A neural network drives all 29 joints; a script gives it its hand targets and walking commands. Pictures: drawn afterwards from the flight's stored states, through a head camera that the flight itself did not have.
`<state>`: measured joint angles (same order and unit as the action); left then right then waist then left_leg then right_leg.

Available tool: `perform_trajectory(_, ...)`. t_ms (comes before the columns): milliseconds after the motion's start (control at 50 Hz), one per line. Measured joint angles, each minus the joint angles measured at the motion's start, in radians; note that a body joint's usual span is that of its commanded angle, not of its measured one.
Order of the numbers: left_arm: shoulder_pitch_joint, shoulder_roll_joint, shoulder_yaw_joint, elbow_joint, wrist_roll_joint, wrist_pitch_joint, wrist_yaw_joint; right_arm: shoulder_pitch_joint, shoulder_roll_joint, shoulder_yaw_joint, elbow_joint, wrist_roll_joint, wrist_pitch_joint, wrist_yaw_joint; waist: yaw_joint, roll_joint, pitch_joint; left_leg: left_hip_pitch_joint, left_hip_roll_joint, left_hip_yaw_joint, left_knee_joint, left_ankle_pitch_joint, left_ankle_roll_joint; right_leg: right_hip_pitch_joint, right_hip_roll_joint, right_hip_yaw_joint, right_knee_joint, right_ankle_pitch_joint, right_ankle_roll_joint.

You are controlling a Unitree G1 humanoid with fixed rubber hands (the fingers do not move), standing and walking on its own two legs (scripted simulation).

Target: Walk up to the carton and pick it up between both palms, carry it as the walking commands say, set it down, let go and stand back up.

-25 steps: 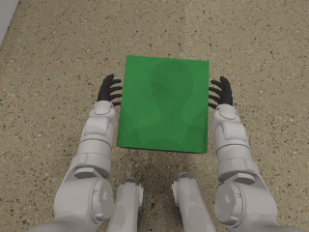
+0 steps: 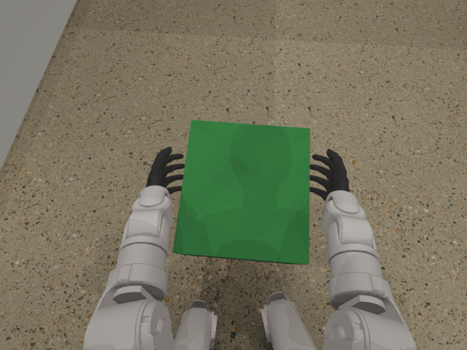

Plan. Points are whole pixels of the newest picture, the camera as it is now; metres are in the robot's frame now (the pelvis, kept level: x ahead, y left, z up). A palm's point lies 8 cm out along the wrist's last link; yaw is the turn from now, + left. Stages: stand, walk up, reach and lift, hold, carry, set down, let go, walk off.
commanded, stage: reach and lift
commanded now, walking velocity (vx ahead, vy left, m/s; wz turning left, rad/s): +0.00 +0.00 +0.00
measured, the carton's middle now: (244, 197) +0.41 -0.03 -0.13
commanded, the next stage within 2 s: none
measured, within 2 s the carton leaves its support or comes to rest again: neither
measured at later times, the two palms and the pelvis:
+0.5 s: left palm (143, 183) +0.39 +0.13 +0.03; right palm (354, 189) +0.36 -0.18 +0.04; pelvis +0.02 +0.00 +0.06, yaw +0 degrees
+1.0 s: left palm (126, 178) +0.36 +0.13 +0.10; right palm (383, 181) +0.34 -0.18 +0.11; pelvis +0.04 +0.00 +0.10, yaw +0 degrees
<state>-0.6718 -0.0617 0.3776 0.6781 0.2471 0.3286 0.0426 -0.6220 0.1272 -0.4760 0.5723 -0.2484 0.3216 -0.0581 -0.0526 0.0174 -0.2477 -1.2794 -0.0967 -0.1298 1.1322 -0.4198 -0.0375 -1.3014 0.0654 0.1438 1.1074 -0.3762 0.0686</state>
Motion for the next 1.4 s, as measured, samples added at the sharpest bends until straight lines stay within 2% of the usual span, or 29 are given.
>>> perform_trajectory(160,0.07,-0.025,-0.016,-0.042,0.006,0.007,-0.006,0.067,0.021,0.012,-0.038,-0.005,0.005,-0.016,-0.001,-0.003,0.005,0.111,0.005,-0.007,-0.107,0.031,0.004,0.113,-0.007,0.0,-0.108,0.029,-0.005)
perform_trajectory(320,0.121,-0.035,-0.014,-0.076,0.022,0.024,-0.022,0.116,0.032,0.013,-0.07,-0.024,0.023,0.042,-0.004,-0.006,0.025,0.244,0.013,-0.013,-0.221,0.067,0.007,0.246,-0.015,0.001,-0.22,0.064,-0.01)
perform_trajectory(440,0.147,-0.039,-0.012,-0.095,0.032,0.042,-0.042,0.149,0.044,0.019,-0.098,-0.043,0.043,0.057,-0.004,-0.006,0.049,0.349,0.018,-0.015,-0.307,0.097,0.01,0.351,-0.021,0.001,-0.306,0.093,-0.013)
perform_trajectory(840,0.25,-0.054,-0.044,-0.149,0.046,0.101,-0.065,0.25,0.057,0.067,-0.153,-0.063,0.112,0.055,0.0,-0.014,0.106,0.692,0.04,-0.015,-0.55,0.175,0.016,0.691,-0.036,0.004,-0.543,0.169,-0.023)
perform_trajectory(1120,0.32,-0.062,-0.072,-0.202,0.059,0.196,-0.077,0.293,0.043,0.116,-0.169,-0.058,0.209,0.053,0.007,-0.01,0.151,0.967,0.063,-0.013,-0.677,0.199,0.018,0.968,-0.035,0.0,-0.68,0.201,-0.033)
perform_trajectory(1400,0.355,-0.061,-0.134,-0.312,0.048,0.324,-0.079,0.332,0.031,0.17,-0.283,-0.039,0.34,0.048,0.008,-0.019,0.209,1.169,0.069,-0.018,-0.765,0.218,0.021,1.173,-0.043,-0.012,-0.767,0.217,-0.038)
